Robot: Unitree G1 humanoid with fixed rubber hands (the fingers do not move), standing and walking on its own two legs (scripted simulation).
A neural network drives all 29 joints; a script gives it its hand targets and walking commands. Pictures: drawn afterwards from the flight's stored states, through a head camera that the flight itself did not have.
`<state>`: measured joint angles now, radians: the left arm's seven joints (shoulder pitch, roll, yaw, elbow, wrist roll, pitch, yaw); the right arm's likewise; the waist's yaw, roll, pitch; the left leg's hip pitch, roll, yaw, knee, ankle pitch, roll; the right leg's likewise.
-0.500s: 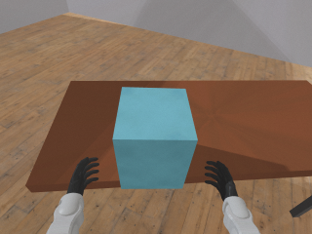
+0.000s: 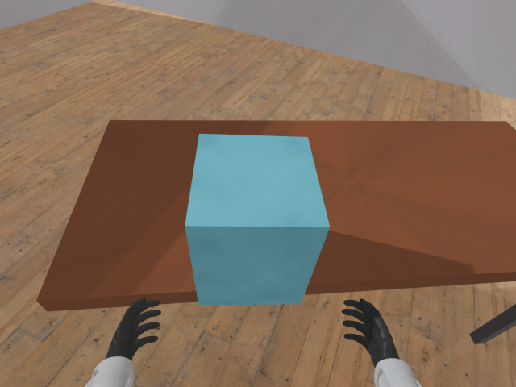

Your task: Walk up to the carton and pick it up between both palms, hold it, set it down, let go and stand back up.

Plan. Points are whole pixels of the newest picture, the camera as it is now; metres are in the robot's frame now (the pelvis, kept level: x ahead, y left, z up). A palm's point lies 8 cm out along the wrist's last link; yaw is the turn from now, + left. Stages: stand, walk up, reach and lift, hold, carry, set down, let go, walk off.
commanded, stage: set down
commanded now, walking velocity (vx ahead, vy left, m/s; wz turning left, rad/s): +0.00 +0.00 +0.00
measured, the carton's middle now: (252, 222) +0.42 +0.03 +0.01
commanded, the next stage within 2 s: let go in 0.34 s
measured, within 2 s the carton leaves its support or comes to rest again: neither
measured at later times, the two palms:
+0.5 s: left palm (118, 361) +0.19 +0.22 -0.06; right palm (391, 372) +0.19 -0.20 -0.07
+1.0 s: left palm out of the picture +0.15 +0.24 -0.09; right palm out of the picture +0.14 -0.23 -0.10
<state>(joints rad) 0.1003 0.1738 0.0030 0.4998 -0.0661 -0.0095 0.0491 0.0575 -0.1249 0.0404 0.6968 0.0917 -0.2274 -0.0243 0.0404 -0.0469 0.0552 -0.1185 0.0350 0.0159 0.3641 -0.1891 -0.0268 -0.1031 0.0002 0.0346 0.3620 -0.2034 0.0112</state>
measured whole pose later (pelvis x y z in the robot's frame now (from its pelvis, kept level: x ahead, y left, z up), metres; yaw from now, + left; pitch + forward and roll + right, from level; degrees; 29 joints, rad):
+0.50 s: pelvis +0.02 +0.01 +0.00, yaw -1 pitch -4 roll +0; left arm 0.22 0.18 -0.01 0.43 -0.04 0.03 0.04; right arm 0.18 -0.17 0.01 0.68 0.07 -0.25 0.01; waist 0.03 -0.02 0.07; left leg -0.09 0.03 0.04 0.39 -0.24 -0.02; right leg -0.06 0.00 0.05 0.35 -0.23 0.02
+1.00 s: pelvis +0.01 +0.00 -0.01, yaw -3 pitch -2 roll -1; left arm 0.28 0.22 0.02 0.55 0.04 0.01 0.00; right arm 0.19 -0.18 -0.05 0.73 -0.03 -0.03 0.01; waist 0.02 0.00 0.00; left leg -0.19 0.07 0.06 0.53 -0.30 -0.03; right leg -0.18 0.03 0.06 0.50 -0.28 0.01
